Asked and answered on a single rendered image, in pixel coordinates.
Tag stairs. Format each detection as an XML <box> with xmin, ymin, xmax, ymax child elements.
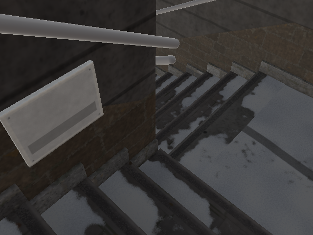
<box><xmin>0</xmin><ymin>149</ymin><xmax>273</xmax><ymax>235</ymax></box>
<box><xmin>156</xmin><ymin>71</ymin><xmax>247</xmax><ymax>154</ymax></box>

